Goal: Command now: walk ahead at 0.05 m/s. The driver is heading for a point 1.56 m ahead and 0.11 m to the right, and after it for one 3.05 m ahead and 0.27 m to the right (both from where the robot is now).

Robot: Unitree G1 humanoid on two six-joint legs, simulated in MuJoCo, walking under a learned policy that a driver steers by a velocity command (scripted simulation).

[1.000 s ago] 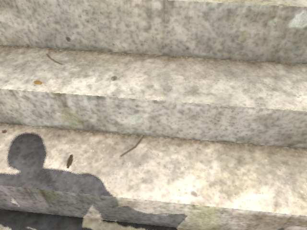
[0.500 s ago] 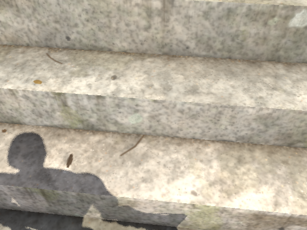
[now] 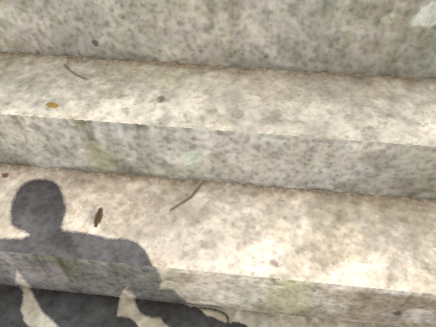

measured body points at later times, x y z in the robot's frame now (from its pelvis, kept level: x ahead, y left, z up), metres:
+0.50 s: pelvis +0.01 +0.00 +0.00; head +0.01 +0.00 +0.45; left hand +0.10 +0.25 -0.14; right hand +0.09 -0.25 -0.14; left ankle -0.02 +0.13 -0.75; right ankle -0.01 -0.13 -0.75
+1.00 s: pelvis +0.02 +0.00 +0.00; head +0.02 +0.00 +0.45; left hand +0.16 +0.25 -0.12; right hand +0.16 -0.26 -0.12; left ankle -0.02 +0.13 -0.75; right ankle -0.01 -0.13 -0.75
